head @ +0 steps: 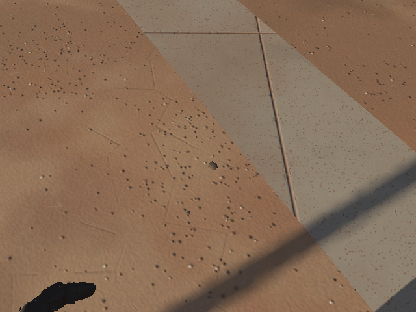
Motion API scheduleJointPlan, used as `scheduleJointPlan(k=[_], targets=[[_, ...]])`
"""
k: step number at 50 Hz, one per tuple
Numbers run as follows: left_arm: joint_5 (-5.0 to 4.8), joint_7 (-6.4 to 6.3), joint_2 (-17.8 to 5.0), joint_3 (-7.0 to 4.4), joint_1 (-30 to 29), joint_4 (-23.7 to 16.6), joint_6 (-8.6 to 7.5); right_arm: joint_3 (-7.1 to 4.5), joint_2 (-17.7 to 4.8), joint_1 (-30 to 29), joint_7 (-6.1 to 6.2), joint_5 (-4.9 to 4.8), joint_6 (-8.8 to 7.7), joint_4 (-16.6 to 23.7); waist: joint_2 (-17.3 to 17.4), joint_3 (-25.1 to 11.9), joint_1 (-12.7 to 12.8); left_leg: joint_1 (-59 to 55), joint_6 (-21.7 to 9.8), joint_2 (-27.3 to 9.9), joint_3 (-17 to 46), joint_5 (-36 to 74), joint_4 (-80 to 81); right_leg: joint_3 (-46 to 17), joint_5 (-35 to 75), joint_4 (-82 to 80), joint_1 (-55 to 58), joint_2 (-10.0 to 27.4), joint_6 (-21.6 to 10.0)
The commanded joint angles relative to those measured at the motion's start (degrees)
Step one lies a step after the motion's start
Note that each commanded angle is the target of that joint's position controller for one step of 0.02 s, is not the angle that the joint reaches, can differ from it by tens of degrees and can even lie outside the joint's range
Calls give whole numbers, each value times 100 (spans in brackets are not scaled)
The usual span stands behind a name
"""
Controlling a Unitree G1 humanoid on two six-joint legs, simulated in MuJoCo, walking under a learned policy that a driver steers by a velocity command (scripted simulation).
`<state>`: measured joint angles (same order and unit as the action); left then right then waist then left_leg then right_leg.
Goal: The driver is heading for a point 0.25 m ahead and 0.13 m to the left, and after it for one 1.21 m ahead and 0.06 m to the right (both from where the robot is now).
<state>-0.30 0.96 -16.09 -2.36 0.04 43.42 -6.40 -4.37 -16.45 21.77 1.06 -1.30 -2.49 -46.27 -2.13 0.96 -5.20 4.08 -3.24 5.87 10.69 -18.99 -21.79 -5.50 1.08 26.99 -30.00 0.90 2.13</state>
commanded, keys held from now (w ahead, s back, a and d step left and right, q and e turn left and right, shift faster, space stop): w+q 0.08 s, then q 0.48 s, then e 0.44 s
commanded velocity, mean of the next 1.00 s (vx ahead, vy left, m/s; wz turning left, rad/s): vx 0.16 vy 0.00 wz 0.30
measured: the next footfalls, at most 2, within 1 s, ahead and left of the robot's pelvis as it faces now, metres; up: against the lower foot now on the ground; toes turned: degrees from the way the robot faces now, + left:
right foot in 0.04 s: +0.19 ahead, -0.13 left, +0.00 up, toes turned +6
left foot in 0.52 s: +0.29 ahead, +0.14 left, +0.00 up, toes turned +20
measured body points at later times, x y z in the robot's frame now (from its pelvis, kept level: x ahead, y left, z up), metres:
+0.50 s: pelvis +0.19 +0.00 -0.01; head +0.24 +0.02 +0.44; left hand +0.19 +0.31 -0.13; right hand +0.46 -0.20 -0.08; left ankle +0.26 +0.12 -0.73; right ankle +0.16 -0.14 -0.74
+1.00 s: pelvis +0.25 +0.01 -0.01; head +0.27 +0.00 +0.44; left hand +0.26 +0.31 -0.12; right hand +0.49 -0.20 -0.11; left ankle +0.22 +0.11 -0.71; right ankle +0.29 -0.11 -0.74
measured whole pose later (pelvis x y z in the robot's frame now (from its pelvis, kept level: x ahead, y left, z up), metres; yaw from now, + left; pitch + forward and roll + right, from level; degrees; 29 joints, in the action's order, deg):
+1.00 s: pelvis +0.25 +0.01 -0.01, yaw +15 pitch +0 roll +1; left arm 0.5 -0.8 -16.6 -3.1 12.6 47.2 0.7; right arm -4.0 -15.3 5.8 2.2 0.7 1.4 -40.4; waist 0.6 2.4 2.2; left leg 21.8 0.0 3.0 -0.3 -25.4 -44.4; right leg -2.7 -16.9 33.8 -17.3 1.3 0.2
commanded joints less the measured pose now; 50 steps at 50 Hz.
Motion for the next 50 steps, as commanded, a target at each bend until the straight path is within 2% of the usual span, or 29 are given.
scheduleJointPlan(k=[1, 2, 3, 4, 5, 6, 7, 8, 10, 14, 18, 21, 24, 25, 26, 27, 28, 29, 30, 31, 35, 37, 39, 43, 44, 45, 46, 48, 50], targets=[[-17, -7, -835, -284, 335, -250, -162, -193, -787, -170, 43, 17, 4, 366, 912, -234, 582, 378, -612, -1308, 1252, 1531, -234, 126, -415, -302, 1269, -25, -257], [63, -42, -1034, -367, 987, -139, -190, -97, -530, -195, 17, 53, -4, 443, 734, -791, 891, 691, -443, -988, 991, 1545, -1185, -129, -525, -243, 2408, 359, -514], [80, -86, -1363, -441, 1861, -52, -163, 26, -178, 0, 11, 173, -12, 549, -159, -1632, 1108, 1533, -191, -476, 329, 59, -2878, -1205, -793, -154, 3898, 1403, -812], [77, -43, -1688, -527, 2126, 167, -67, 68, -94, 697, 0, -76, -80, 760, -2162, -1927, 695, 3573, 50, -38, -173, -1673, -4489, -3968, -2314, -823, 5100, 2469, -1698], [19, -20, -1053, -383, 1715, -50, -50, -59, -756, 528, 35, -118, -70, 579, -1122, -1243, 807, 4044, 170, -464, 52, -1400, -5094, -3747, -2477, -1016, 4549, 2314, -1547], [53, -41, -725, -293, 1414, -140, -15, -141, -982, -45, 42, -60, -21, 645, -538, -654, 884, 4005, 244, -618, -68, -941, -5168, -2551, -1341, -898, 3871, 2060, -1314], [122, -32, -629, -244, 1106, -184, 11, -163, -915, -237, 66, 0, 36, 668, -104, -398, 735, 3665, 350, -780, -204, -675, -5044, -1709, 225, -860, 3206, 1809, -1226], [126, -34, -516, -216, 913, -153, 40, -205, -885, -343, 76, 70, 85, 726, -117, -258, 609, 3516, 416, -902, -258, -581, -4788, -1143, 1340, -794, 2817, 1630, -1210], [137, -44, -537, -224, 842, -61, 45, -182, -590, -227, 36, 17, 202, 793, -447, -264, 459, 3075, 494, -1003, -520, -414, -4458, -350, 2228, -932, 2343, 1362, -1194], [68, -158, -863, -346, 704, 29, 157, -94, -330, -577, -17, 15, 312, 1128, -415, -396, 461, 3049, 606, -1075, -774, 452, -3368, 346, 2569, -1225, 2362, 1449, -1431], [-3, -217, -949, -362, 627, 69, 305, -91, -349, -1024, -173, 45, 315, 1334, -323, -424, 596, 2517, 472, -1011, -1036, 1406, -2239, 997, 2119, -1215, 2407, 1360, -1290], [-94, -191, -1100, -409, 747, 142, 382, -146, -468, -1321, -285, 54, 355, 1541, -322, -316, 665, 2393, 301, -933, -1165, 1179, -1701, 1098, 1873, -918, 2670, 1485, -1189], [-220, -191, -1195, -454, 673, 128, 452, -253, -641, -1105, -331, 68, 391, 1607, -310, -381, 439, 1860, 7, -682, -1377, 984, -934, 1227, 2196, -16, 2793, 1480, -947], [-220, -188, -1077, -427, 755, 147, 464, -351, -819, -653, -284, 88, 376, 1484, -85, -613, 226, 1079, -176, -470, -1425, 1584, -422, 1434, 2114, 823, 2556, 1202, -725], [-41, -161, -914, -368, 1043, 108, 444, -520, -1398, -205, -150, 106, 373, 1463, 848, -1037, 119, -255, -595, -1222, -277, 4053, -292, 1623, 604, 2224, 1516, 757, -274], [261, -105, -482, -186, 1314, -131, 416, -545, -1921, -377, -69, 209, 356, 1649, 2081, -1509, 525, -1516, -1924, -2749, 1994, 5759, -491, 1370, -4099, 4156, -449, -202, 178], [140, -56, -801, -245, 1026, -63, 413, -419, -1431, -321, -131, 213, 293, 1717, 1252, -2172, 113, -1363, -2108, -2782, 2210, 4844, -214, 172, -4133, 4740, -572, -164, 131], [-58, -48, -942, -275, 812, -97, 460, -312, -1152, -714, -154, 183, 236, 1727, 875, -1653, 218, -911, -1783, -2592, 1478, 4392, -147, 169, -3735, 4763, -740, 79, 55], [-61, -91, -863, -262, 821, -14, 516, -229, -884, -1014, -138, 107, 219, 1680, 555, -1276, 369, -441, -1388, -2253, 956, 3733, -96, 210, -3365, 4371, -706, 277, 39], [-8, -148, -858, -264, 785, 50, 580, -147, -703, -1245, -114, 90, 238, 1665, 514, -1055, 450, 14, -1171, -2065, 674, 3263, 12, 225, -3105, 3957, -504, 394, 77], [6, -179, -482, -138, 1229, 291, 733, -8, -436, -1676, -66, 307, 191, 1456, 910, -938, 743, 1210, -1012, -1603, -270, 2875, 283, 458, -2422, 2513, 1045, 373, 264], [9, -177, -446, -85, 1079, 279, 745, -5, -459, -1564, -56, 346, 164, 1246, 991, -878, 566, 1226, -1017, -1689, -288, 2203, 369, 481, -2111, 1852, 1354, 381, 251], [-16, -173, -669, -136, 969, 210, 765, -48, -662, -1602, -33, 335, 189, 1128, 1028, -693, 519, 1275, -1008, -1813, -171, 1383, 409, 590, -1962, 1542, 1438, 293, 173], [64, -135, -788, -185, 1031, 127, 764, -95, -757, -1567, 56, 169, 283, 945, 813, -304, 619, 1255, -570, -1733, -219, 406, 107, 692, -1224, 528, 1520, 181, -210], [97, -136, -965, -217, 1005, 54, 756, -92, -664, -1442, 90, 169, 282, 901, 392, -209, 546, 1288, -274, -1493, -473, 301, -333, 234, -292, 187, 1492, 470, -422], [49, -170, -1297, -302, 915, 22, 753, -81, -505, -1231, 108, 257, 266, 957, -546, -185, 243, 1406, 81, -859, -1113, 61, -934, -490, 78, -123, 1363, 936, -779], [25, -171, -1326, -352, 938, 5, 745, -64, -382, -1628, 146, 277, 277, 1019, -1091, -19, 487, 1568, 340, -351, -1506, 141, -1522, -1253, -573, -671, 1146, 1253, -1214], [114, -214, -1183, -332, 1026, -11, 653, -101, -346, -2033, 172, 207, 291, 1144, -1327, -24, 714, 2146, 333, -204, -1102, -734, -2408, -1952, -253, -939, 1566, 1587, -1564], [70, -233, -1237, -378, 1134, -26, 516, -172, -432, -1909, 141, 154, 307, 1111, -953, -265, 730, 2695, 373, -304, -679, -1477, -3446, -2003, 810, -716, 2185, 1684, -1718]])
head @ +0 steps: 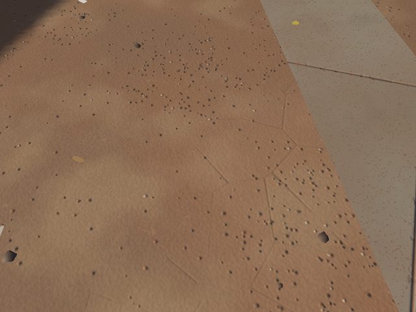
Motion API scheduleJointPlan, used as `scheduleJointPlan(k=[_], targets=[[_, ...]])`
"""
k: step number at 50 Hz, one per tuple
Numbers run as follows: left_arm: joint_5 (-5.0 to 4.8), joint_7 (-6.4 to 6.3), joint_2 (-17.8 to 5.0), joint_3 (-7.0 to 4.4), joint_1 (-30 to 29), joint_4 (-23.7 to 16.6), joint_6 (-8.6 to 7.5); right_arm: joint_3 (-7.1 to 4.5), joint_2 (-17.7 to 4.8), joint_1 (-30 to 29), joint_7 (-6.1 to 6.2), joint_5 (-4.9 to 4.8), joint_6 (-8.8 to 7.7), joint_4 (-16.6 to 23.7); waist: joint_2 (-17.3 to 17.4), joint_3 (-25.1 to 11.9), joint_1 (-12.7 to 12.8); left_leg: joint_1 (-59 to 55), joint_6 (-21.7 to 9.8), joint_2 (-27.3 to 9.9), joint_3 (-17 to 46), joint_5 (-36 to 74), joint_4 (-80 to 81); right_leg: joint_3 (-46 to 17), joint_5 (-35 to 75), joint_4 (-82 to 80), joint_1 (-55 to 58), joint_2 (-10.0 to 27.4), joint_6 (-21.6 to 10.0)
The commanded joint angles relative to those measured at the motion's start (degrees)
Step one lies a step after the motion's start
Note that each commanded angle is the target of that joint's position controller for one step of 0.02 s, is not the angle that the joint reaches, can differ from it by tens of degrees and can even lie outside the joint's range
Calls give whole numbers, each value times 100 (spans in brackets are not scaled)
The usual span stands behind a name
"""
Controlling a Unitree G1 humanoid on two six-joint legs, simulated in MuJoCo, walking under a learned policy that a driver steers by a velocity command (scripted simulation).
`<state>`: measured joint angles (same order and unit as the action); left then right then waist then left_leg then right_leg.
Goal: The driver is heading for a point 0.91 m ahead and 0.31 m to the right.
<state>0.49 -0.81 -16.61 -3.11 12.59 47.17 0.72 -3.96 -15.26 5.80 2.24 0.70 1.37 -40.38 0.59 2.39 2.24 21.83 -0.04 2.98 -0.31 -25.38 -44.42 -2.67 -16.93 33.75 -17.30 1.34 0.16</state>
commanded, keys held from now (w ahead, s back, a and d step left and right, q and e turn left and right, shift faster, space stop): e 0.68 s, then no key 0.32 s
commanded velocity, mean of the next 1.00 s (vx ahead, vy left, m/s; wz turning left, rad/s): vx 0.00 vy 0.00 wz -0.46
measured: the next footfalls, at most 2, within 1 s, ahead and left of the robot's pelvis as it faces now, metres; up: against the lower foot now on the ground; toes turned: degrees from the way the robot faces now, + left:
left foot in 0.18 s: +0.05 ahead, +0.13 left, +0.00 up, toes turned -10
right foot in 0.64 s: -0.01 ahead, -0.12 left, +0.00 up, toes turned -26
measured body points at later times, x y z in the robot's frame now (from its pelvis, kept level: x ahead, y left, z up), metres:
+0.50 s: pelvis +0.00 +0.03 +0.01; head +0.04 +0.03 +0.46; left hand +0.22 +0.26 -0.10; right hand +0.04 -0.27 -0.09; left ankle +0.01 +0.13 -0.73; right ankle -0.04 -0.12 -0.68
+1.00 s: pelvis -0.01 -0.02 +0.01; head +0.01 -0.05 +0.46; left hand +0.27 +0.12 -0.08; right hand -0.03 -0.34 -0.11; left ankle +0.08 +0.11 -0.70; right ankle -0.05 -0.11 -0.73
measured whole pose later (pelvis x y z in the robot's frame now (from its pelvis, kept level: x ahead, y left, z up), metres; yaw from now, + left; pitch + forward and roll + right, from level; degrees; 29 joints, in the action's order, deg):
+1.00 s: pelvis -0.01 -0.02 +0.01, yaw -29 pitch +1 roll +0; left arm 0.6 -0.5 -15.1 -2.2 7.0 40.1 0.7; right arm -4.1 -17.3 9.2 1.5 -0.2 1.6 -44.2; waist 1.5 2.5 0.0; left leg 21.8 4.4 -3.1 1.9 -20.5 -42.7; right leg -2.0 -13.0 26.1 -13.7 -3.4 -3.4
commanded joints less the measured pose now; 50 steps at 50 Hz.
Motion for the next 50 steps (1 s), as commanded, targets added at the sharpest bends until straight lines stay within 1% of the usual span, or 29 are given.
scheduleJointPlan(k=[1, 3, 4, 6, 8, 9, 10, 11, 12, 13, 14, 15, 17, 21, 24, 28, 30, 31, 32, 33, 34, 35, 36, 37, 38, 39, 41, 45, 50], targets=[[-88, -82, -1174, -323, -217, -417, -201, -209, -519, -235, 13, -62, -95, 492, -986, -516, -96, 993, 95, -111, 492, -713, -1039, -2099, 2905, -1235, 1126, 1513, -1392], [-207, -133, -1122, -362, -330, -425, -77, -151, -361, -273, -7, -93, -160, 463, -864, -671, -77, 740, 206, -123, 409, -270, -173, -1854, 2992, -1064, 1307, 1218, -1128], [-217, -154, -1124, -381, -363, -441, 14, -124, -291, -257, -37, -121, -193, 441, -934, -755, -57, 439, 248, -50, 333, -22, 196, -1815, 3046, -1024, 1240, 1116, -1084], [-218, -159, -1139, -410, -468, -521, 140, -147, -348, 28, -123, -183, -222, 338, -1093, -878, -127, -199, 266, 67, 220, 436, 988, -1860, 2898, -986, 1046, 976, -1033], [-287, -158, -1038, -383, -659, -631, 197, -222, -483, 521, -177, -171, -223, 145, -1004, -882, -388, -1152, 157, 53, 91, 1571, 2372, -1837, 1909, -811, 576, 686, -745], [-232, -157, -804, -320, -474, -636, 197, -311, -794, 661, -144, -112, -197, 121, -490, -925, -303, -1893, -70, -629, 636, 1832, 2599, -1572, 738, -274, -136, 375, -429], [-130, -116, -399, -222, -169, -694, 149, -427, -1383, 526, -75, 28, -113, 238, 1306, -836, -26, -2280, -823, -2037, 2173, 3059, 2656, -649, -1311, 1012, -1397, -540, 9], [-109, -119, -856, -357, -206, -719, 63, -375, -1260, 487, -116, 244, -156, 344, 1345, -814, -186, -1733, -1526, -2720, 2854, 3339, 2776, -638, -2106, 2280, -1644, -411, 201], [-167, -114, -1188, -486, -168, -609, 62, -275, -974, 210, -119, 239, -222, 426, 754, -585, -72, -1499, -1560, -2503, 2432, 3158, 2800, -754, -1794, 2997, -1643, -253, 239], [-186, -135, -1174, -524, -57, -489, 116, -229, -818, -100, -113, 148, -265, 441, 552, -386, 78, -1400, -1296, -2114, 1845, 2906, 2754, -673, -1405, 3241, -1726, -198, 290], [-169, -168, -1094, -524, 21, -398, 180, -195, -727, -232, -89, 56, -293, 469, 534, -309, 74, -1452, -1123, -1876, 1455, 2727, 2743, -633, -1043, 3369, -1831, -148, 369], [-157, -164, -990, -502, -25, -421, 216, -169, -703, -213, -52, 16, -303, 432, 606, -249, 18, -1454, -1114, -1787, 1190, 3037, 2717, -580, -791, 3510, -1872, -131, 457], [-195, -120, -819, -444, -269, -609, 213, -162, -723, 35, 18, 36, -274, 343, 683, -281, -128, -1619, -1204, -1683, 783, 3347, 2742, -323, -504, 3322, -1907, -115, 594], [-186, -19, -618, -321, -684, -955, 203, -232, -928, 389, 90, 29, -184, 221, 690, -474, -408, -2263, -1381, -1951, 585, 3447, 2749, -93, -450, 2341, -1888, 124, 731], [-163, 70, -562, -265, -754, -1112, 224, -296, -1114, 276, 31, 3, -148, 226, 746, -484, -430, -2032, -1390, -2037, 276, 3448, 2765, 184, -493, 1682, -1339, 230, 638], [-172, 162, -629, -297, -709, -1250, 292, -352, -1242, 234, -85, -97, -133, 174, 833, -505, -399, -1908, -1287, -2153, -1, 3695, 2525, 556, -472, 839, -701, 130, 381], [-184, 226, -632, -332, -546, -1267, 340, -370, -1280, 141, -120, -214, -139, 145, 832, -528, -241, -1851, -1059, -2166, -158, 3658, 2158, 695, -64, 29, -250, 47, 143], [-178, 236, -661, -367, -325, -1209, 348, -362, -1225, 145, -126, -274, -141, 98, 760, -565, -108, -1647, -809, -2049, -367, 3429, 1785, 767, 508, -653, 244, -75, -32], [-157, 176, -917, -473, -14, -1129, 347, -309, -1019, 498, -155, -240, -164, -56, 279, -718, -52, -1130, -392, -1770, -708, 2839, 1081, 452, 1442, -1181, 1103, -73, -269], [-141, 56, -1592, -643, 323, -1181, 313, -192, -689, 428, -172, 36, -182, 96, -1204, -878, -58, 474, 175, -1140, -1125, 513, -662, -1367, 3734, -1225, 2292, 1211, -808], [34, 81, -1800, -614, 155, -1343, 167, -151, -625, 105, -119, 118, -176, 394, -1688, -1074, -13, 1530, 476, -376, -409, -1578, -1977, -2801, 4519, -1173, 2075, 2308, -2125], [53, 141, -1433, -520, 119, -1337, 29, -234, -935, -121, -87, 5, -143, 365, -925, -1198, 212, 1570, 451, -521, 194, -1413, -2542, -2353, 3923, -1350, 1877, 2119, -2212], [24, 124, -1222, -435, -139, -1289, -58, -254, -975, -138, -75, -109, -119, 345, -874, -881, 20, 1570, 352, -636, 279, -886, -2525, -1743, 3370, -1387, 1580, 1730, -1833], [-44, 84, -1060, -395, -436, -1284, -79, -274, -975, -9, -27, -90, -96, 198, -625, -741, -131, 1538, 328, -706, 322, -422, -2262, -1409, 2805, -1401, 1409, 1388, -1490], [-105, 48, -903, -323, -632, -1292, -74, -297, -1046, 58, 6, -33, -66, 144, -689, -656, -214, 1434, 364, -711, 308, -67, -2112, -1232, 2836, -1414, 1245, 1262, -1352], [-81, 15, -851, -274, -672, -1302, -71, -294, -1008, 182, -4, -15, -55, 86, -774, -717, -281, 1136, 408, -632, 252, 217, -2191, -1082, 3051, -1437, 1048, 1154, -1344], [-15, -20, -788, -228, -659, -1279, -85, -262, -895, 359, -25, -67, -51, 22, -761, -843, -329, 864, 467, -579, 234, 512, -1951, -918, 3089, -1476, 1019, 1069, -1371], [0, -46, -782, -194, -638, -1146, -80, -138, -669, 150, -35, -61, -34, 42, -827, -676, -188, 470, 503, -658, 260, 641, -570, -923, 2261, -1524, 969, 994, -1322], [16, 40, -773, -137, -625, -932, -58, -115, -721, 135, -72, -102, -76, -3, -856, -417, -86, -279, 410, -583, 163, 458, 633, -1245, 1514, -1468, 601, 1026, -1356]])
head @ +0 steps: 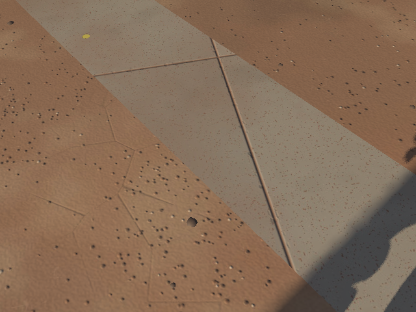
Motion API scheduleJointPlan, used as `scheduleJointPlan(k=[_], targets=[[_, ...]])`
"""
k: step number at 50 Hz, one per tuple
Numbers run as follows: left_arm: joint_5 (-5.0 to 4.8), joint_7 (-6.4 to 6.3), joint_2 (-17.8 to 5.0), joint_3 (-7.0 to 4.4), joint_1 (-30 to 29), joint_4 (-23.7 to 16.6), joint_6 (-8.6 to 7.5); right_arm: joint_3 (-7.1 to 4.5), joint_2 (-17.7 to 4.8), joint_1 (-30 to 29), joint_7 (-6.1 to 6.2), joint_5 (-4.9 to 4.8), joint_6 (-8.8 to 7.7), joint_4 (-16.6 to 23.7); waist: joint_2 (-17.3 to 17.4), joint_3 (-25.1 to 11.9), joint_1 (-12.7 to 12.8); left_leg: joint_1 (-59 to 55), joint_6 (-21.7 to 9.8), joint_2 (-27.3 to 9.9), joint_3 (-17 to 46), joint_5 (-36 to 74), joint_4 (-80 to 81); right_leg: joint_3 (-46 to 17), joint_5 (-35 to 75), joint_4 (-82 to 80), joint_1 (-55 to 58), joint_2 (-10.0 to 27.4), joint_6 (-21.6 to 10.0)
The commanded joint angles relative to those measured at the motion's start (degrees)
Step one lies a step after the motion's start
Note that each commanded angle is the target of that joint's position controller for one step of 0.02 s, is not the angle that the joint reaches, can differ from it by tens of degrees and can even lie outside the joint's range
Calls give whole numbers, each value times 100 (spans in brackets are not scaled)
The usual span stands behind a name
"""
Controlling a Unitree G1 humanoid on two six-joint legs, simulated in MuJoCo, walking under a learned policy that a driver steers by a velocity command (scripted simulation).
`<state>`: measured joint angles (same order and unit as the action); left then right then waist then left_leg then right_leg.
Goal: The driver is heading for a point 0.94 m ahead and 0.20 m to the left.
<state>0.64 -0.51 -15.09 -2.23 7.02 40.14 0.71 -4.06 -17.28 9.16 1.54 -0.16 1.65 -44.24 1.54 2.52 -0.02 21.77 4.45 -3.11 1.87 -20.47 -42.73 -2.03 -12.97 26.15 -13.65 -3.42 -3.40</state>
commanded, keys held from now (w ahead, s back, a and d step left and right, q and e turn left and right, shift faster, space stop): no key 0.94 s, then w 0.06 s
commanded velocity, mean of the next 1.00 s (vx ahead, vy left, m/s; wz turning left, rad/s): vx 0.00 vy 0.00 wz -0.04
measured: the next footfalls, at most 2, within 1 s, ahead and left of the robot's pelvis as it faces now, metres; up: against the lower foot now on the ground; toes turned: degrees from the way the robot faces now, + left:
left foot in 0.06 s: +0.05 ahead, +0.15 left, +0.00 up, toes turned -1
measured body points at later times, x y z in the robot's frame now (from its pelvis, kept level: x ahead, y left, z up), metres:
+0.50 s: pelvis +0.02 +0.03 +0.00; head +0.02 +0.03 +0.45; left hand +0.12 +0.30 -0.13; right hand +0.13 -0.23 -0.13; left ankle +0.01 +0.15 -0.74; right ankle +0.01 -0.09 -0.74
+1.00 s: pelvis +0.01 +0.04 +0.00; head +0.02 +0.04 +0.45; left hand +0.07 +0.31 -0.15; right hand +0.07 -0.22 -0.14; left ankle +0.01 +0.15 -0.74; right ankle +0.01 -0.09 -0.74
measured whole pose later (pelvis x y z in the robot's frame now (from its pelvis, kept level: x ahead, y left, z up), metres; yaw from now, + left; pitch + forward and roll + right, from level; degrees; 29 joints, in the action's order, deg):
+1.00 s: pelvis +0.01 +0.04 +0.00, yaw +0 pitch -2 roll +0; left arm -0.1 -2.4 -13.8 -2.1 11.1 61.1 0.8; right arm -0.5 -14.1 11.1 1.6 0.0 -0.6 -59.4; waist -0.2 2.0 -0.1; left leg 10.1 -0.9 0.6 -0.1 -15.9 -27.8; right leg -3.6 -16.2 28.0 -10.2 -0.4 0.7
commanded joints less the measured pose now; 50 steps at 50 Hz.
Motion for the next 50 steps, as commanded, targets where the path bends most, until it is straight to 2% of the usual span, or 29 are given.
scheduleJointPlan(k=[1, 2, 3, 4, 5, 6, 7, 8, 10, 15, 20, 31, 47, 48, 50], targets=[[-24, 19, -856, -188, -135, -191, -57, -90, -469, -108, -14, -13, -128, 337, -895, -420, 46, -512, -85, 55, -94, 207, 917, -1317, 1101, -608, 187, 1447, -928], [-59, 22, -756, -139, -192, -145, -58, -62, -388, 45, -36, 15, -165, 263, -799, -426, -104, -931, -154, 93, -153, 813, 1663, -1255, 1078, -489, 75, 1339, -780], [-52, 25, -621, -85, -20, -51, -89, -42, -431, 115, -52, 92, -206, 231, -587, -486, -141, -1439, -242, -28, 31, 1701, 2187, -1196, 925, -419, -82, 1184, -514], [57, 32, -509, -43, 166, -6, -140, -72, -713, 202, -31, 141, -234, 246, -143, -677, -5, -1934, -398, -540, 543, 2959, 2124, -954, 535, -122, -276, 885, -198], [76, 66, -528, -84, 536, 49, -183, -135, -1013, -27, -33, 87, -232, 185, 616, -685, 426, -1727, -701, -682, 571, 2873, 1772, -526, 15, -185, -245, 448, 16], [98, 52, -603, -74, 270, 100, -172, -70, -640, -176, -81, 49, -241, 210, 596, -703, 206, -1250, -788, -523, 511, 1882, 1884, -388, 1, -177, 190, 390, 183], [54, 40, -735, -117, -2, 87, -143, -21, -492, -206, -110, 79, -265, 203, 445, -539, 75, -1085, -685, -366, 404, 1480, 1941, -379, 88, -97, 230, 388, 196], [19, 8, -687, -119, -84, 97, -99, -14, -517, -211, -115, 108, -293, 164, 379, -511, 51, -1023, -588, -289, 329, 1441, 1939, -391, 291, -47, 264, 421, 152], [15, -17, -641, -116, -4, 149, -11, 22, -477, -127, -115, 93, -366, 78, 334, -423, 39, -1025, -518, -224, 249, 1497, 1907, -467, 545, -84, 251, 464, 96], [-8, -45, -559, -128, 113, 406, -11, 73, -453, -48, -57, 65, -354, -91, -1, -359, -16, -1131, -524, -147, 175, 1568, 1828, -462, 780, -115, 242, 467, 143], [-19, -89, -570, -151, 205, 692, -11, 109, -436, -74, -45, 57, -338, -282, -161, -312, -15, -1164, -553, -93, 146, 1597, 1853, -443, 927, -152, 332, 472, 219], [-39, -166, -614, -160, 290, 1281, -15, 166, -394, -65, -43, 48, -312, -787, -133, -227, 2, -1169, -568, 19, 78, 1535, 1984, -375, 975, -234, 467, 478, 276], [-49, -197, -512, -96, 412, 1891, -30, 249, -362, 162, 4, 42, -290, -1293, -135, -102, -5, -1079, -592, 105, 54, 1276, 2094, -249, 764, -320, 392, 439, 331], [-54, -200, -453, -80, 511, 1961, -26, 254, -340, 262, 14, 38, -280, -1358, -99, -222, -2, -1119, -616, 151, 27, 661, 2147, -149, 227, -292, 418, 354, 322], [-110, -209, -449, -89, 512, 1968, -35, 184, -531, 309, 52, -35, -242, -1368, 140, 41, -41, -887, -862, 76, 294, -1422, 2318, 128, -1497, 116, -77, 82, 226]])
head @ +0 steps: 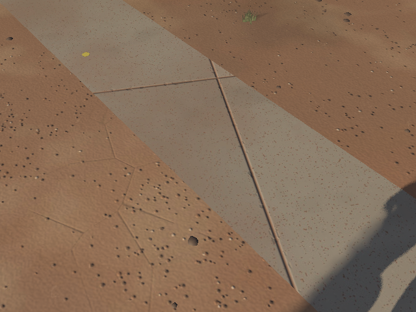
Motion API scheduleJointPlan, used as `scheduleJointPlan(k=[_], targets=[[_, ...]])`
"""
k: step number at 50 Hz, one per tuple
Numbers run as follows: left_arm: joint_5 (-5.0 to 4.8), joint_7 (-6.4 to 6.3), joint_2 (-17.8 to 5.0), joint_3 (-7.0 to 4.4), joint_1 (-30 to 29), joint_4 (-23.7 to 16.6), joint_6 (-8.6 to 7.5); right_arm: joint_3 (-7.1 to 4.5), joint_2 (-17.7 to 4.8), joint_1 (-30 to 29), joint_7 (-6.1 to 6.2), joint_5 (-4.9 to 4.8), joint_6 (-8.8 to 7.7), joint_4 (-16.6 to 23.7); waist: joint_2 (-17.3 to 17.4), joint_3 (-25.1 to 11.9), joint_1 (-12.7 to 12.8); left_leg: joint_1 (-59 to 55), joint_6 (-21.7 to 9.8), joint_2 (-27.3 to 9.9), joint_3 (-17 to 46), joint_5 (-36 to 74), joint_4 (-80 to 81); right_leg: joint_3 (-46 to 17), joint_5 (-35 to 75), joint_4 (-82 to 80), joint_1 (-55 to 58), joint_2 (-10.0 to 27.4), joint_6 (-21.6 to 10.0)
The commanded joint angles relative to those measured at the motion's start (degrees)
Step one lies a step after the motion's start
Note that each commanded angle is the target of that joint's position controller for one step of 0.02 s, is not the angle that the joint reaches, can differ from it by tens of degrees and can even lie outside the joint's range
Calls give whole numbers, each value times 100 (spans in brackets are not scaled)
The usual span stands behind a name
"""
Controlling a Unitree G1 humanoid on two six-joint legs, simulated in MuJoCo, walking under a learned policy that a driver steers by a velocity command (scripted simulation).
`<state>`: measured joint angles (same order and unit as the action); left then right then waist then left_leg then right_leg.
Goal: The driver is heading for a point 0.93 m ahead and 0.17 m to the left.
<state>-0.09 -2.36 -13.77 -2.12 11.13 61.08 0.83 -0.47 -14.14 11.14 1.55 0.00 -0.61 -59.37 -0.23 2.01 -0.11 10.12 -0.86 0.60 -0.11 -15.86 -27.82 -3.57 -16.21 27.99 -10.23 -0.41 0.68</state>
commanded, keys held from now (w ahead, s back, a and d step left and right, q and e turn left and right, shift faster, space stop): w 1.00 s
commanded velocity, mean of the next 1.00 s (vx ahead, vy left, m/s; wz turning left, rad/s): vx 0.41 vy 0.00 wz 0.00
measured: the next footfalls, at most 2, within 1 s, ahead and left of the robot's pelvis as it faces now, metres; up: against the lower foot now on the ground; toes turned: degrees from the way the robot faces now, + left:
left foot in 0.64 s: +0.43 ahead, +0.10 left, +0.00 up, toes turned +2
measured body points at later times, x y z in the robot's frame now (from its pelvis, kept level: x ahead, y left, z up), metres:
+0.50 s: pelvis +0.14 -0.03 +0.00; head +0.17 -0.05 +0.45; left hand +0.05 +0.21 -0.13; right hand +0.34 -0.27 -0.11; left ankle +0.30 +0.12 -0.69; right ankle +0.02 -0.13 -0.74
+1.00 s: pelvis +0.43 +0.02 +0.01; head +0.44 +0.02 +0.46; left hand +0.59 +0.28 -0.10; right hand +0.42 -0.25 -0.13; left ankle +0.39 +0.10 -0.74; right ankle +0.60 -0.16 -0.67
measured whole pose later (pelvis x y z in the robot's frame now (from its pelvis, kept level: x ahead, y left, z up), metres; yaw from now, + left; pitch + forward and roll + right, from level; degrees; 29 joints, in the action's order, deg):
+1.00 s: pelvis +0.43 +0.02 +0.01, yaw +0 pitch +1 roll +2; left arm -0.4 -0.7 -15.5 -3.3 5.8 50.5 -4.9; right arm -2.4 -14.1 19.8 -0.5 -0.2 -5.4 -58.0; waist -2.0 0.6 -3.9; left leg 2.6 -4.1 4.9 -3.2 -9.7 -11.4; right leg -2.6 0.1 43.6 -39.0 8.5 0.0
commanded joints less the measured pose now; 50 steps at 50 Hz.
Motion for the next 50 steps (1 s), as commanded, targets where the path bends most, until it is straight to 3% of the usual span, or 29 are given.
scheduleJointPlan(k=[1, 3, 5, 7, 8, 9, 10, 11, 12, 13, 14, 17, 19, 22, 25, 28, 30, 32, 33, 34, 35, 36, 37, 38, 40, 42, 44, 46, 50], targets=[[-38, -15, -572, -94, 10, -193, -97, -203, -931, 192, 60, -74, -25, 157, 487, 330, -86, 395, -531, -569, 916, -2676, 1080, 333, -1585, 193, -827, -239, -231], [-68, 54, -385, -51, -151, -334, -281, -309, -1217, 510, 57, -126, -113, 98, 1047, 551, -162, 305, -1088, -1551, 2278, -3427, 1780, 547, -1086, 1184, -1382, -146, -247], [-118, 142, -395, -60, -175, -373, -424, -341, -1210, 466, 45, -114, -210, 158, 953, 694, -103, 472, -1332, -1932, 2749, -3037, 1981, 341, -1103, 1679, -1531, 178, -364], [-159, 204, -356, -58, 103, -297, -521, -335, -1133, 37, -2, -192, -236, 342, 834, 622, 178, 696, -1067, -1645, 2098, -2369, 1780, 434, -1071, 714, -874, 246, -514], [-151, 212, -348, -88, 513, -95, -550, -333, -1115, -228, -19, -237, -214, 440, 750, 503, 404, 1128, -859, -1267, 1519, -1965, 1511, 664, -385, -72, 85, 70, -534], [-106, 210, -411, -142, 907, 120, -541, -306, -995, -267, -36, -215, -209, 492, 543, 368, 508, 1435, -693, -893, 1069, -1487, 981, 671, 97, -316, 797, -93, -446], [-78, 202, -600, -206, 1481, 263, -537, -213, -681, -324, -68, -159, -241, 558, -165, 87, 662, 1910, -445, -481, 498, -957, -248, -283, -261, -721, 1488, 502, -563], [-110, 218, -1253, -347, 2116, 323, -558, -130, -353, -388, -77, -105, -332, 776, -1609, -109, 772, 2951, -86, 163, -267, -1099, -2016, -2478, -1128, -1608, 2118, 1724, -1207], [-17, 272, -1159, -274, 2069, 310, -652, -188, -554, -486, -71, -201, -416, 857, -1352, 103, 689, 3528, -124, 82, 260, -1733, -3228, -3568, -1556, -1908, 1859, 2287, -1709], [-22, 281, -824, -174, 1655, 167, -740, -211, -649, -382, -115, -305, -480, 830, -767, 450, 435, 3948, -249, -238, 555, -1272, -3781, -3196, -1559, -1892, 1783, 2203, -1654], [-37, 304, -683, -127, 1397, 52, -789, -219, -663, -277, -159, -301, -530, 758, -590, 485, 309, 4065, -340, -433, 517, -708, -3866, -2603, -1244, -1899, 1771, 1947, -1440], [-8, 324, -422, -5, 1305, -49, -722, -300, -706, -487, -253, -139, -588, 782, -476, 381, 239, 3777, -266, -719, 256, 308, -3275, -1249, 854, -1972, 1650, 1438, -1034], [12, 254, -470, 6, 1532, -26, -650, -253, -475, -693, -308, -108, -541, 864, -504, 313, 294, 3616, -76, -678, 13, 634, -2845, -738, 1799, -1996, 1542, 1268, -1065], [30, 146, -683, -12, 1569, -106, -594, -136, -232, -1477, -322, -117, -502, 1193, -403, 511, 430, 3094, 88, -496, -236, 1256, -1533, -282, 1975, -2204, 927, 1078, -1054], [-18, 115, -802, -53, 1837, -57, -599, -101, -272, -1936, -361, -164, -488, 1389, -528, 667, 513, 2577, 42, -314, -364, 1686, -728, -134, 1853, -2396, 770, 1169, -1075], [-94, 108, -825, -108, 1826, -33, -572, -139, -442, -2049, -428, -186, -513, 1540, -536, 680, 331, 2470, -202, -307, -197, 1655, -292, -47, 2385, -2175, 1316, 1435, -975], [-61, 104, -951, -170, 1650, -105, -516, -255, -683, -1624, -444, -172, -535, 1482, -656, 246, -11, 1786, -395, -102, -279, 1397, -263, 64, 4061, -1530, 1673, 1519, -844], [15, 107, -937, -173, 1495, -198, -410, -496, -1056, -47, -374, -194, -492, 1022, -700, -766, -798, -234, -676, 167, -453, 1282, -287, 341, 5376, 344, 1329, 1212, -613], [105, 118, -748, -90, 1553, -341, -403, -600, -1391, 974, -308, -130, -451, 796, -162, -1502, -1090, -2039, -1007, -841, 742, 924, -453, 435, 3688, 2092, -53, 929, -477], [44, 198, 206, 144, 2343, -361, -530, -638, -1669, 1349, -350, -43, -432, 639, 1560, -2443, -551, -3593, -1978, -2239, 3808, -845, 513, 244, -914, 4209, -2054, -293, -134], [-113, 232, -323, 33, 1886, -351, -706, -489, -1142, 1085, -369, -85, -456, 659, 1160, -2042, -723, -3213, -1794, -2124, 4438, -1337, 1258, -503, -1532, 5003, -2667, -151, -269], [-281, 246, -669, -76, 1295, -585, -813, -425, -928, 521, -359, -93, -500, 737, 932, -1053, -571, -2348, -1550, -1999, 3532, -939, 1353, -345, -1121, 5178, -3104, 134, -373], [-277, 202, -728, -85, 976, -663, -863, -382, -797, 30, -370, -63, -554, 849, 307, -642, -370, -1418, -1423, -1816, 2773, -142, 1480, -238, -548, 4919, -2851, 460, -416], [-197, 151, -712, -140, 837, -681, -846, -351, -663, -240, -400, 6, -599, 876, 120, -384, -176, -673, -1335, -1615, 2184, 547, 1599, -160, -203, 4585, -2559, 669, -405], [-130, 126, -490, -158, 1068, -660, -694, -288, -459, -345, -430, 62, -636, 808, 338, -344, 132, -3, -1301, -1340, 1567, 898, 1891, -193, 21, 4186, -1982, 887, -392], [-104, 111, -392, -164, 960, -746, -582, -292, -535, -165, -393, 13, -650, 682, 367, -126, 204, 332, -1372, -1276, 1228, 989, 2139, -96, 65, 3751, -2051, 978, -309], [-43, 94, -467, -187, 438, -976, -547, -335, -746, 62, -296, 17, -645, 601, 278, 86, 128, 330, -1426, -1288, 1082, 1011, 2318, -39, 543, 3155, -2521, 1049, -155], [-5, 113, -479, -191, -39, -1152, -566, -357, -845, 292, -208, 9, -607, 550, 215, 161, -1, 121, -1356, -1235, 914, 1157, 2360, 3, 1228, 2387, -2841, 1035, -59], [-45, 210, -339, -113, -899, -1388, -638, -368, -942, 737, -135, -61, -548, 446, 223, 212, -295, -91, -1114, -1023, 427, 1412, 2310, 313, 2242, 923, -2521, 727, -30]])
